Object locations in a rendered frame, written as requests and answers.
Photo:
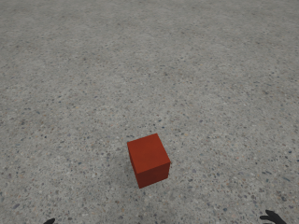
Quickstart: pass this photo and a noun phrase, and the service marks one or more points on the carton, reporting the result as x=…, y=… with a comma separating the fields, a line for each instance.
x=149, y=160

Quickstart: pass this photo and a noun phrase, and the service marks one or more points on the robot right hand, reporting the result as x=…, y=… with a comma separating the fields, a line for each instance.
x=272, y=216

